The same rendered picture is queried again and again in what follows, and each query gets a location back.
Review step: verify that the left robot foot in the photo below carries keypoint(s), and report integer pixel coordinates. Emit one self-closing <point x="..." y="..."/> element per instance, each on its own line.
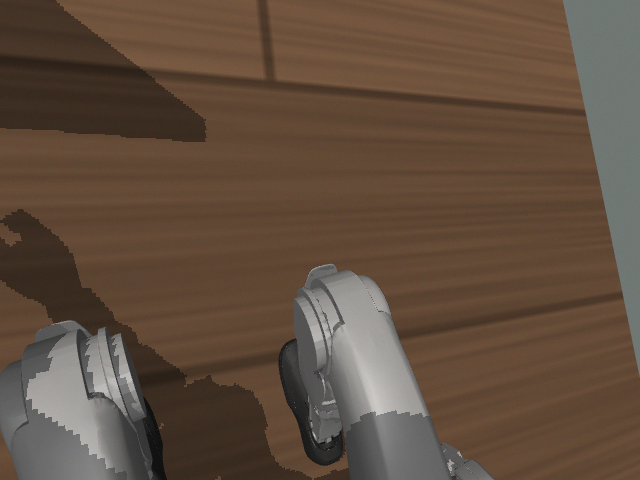
<point x="155" y="443"/>

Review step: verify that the right robot hand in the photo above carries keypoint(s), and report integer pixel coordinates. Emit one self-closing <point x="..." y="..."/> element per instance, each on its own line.
<point x="462" y="468"/>

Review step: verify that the right robot foot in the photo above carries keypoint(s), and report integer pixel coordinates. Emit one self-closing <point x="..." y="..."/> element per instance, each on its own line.
<point x="297" y="399"/>

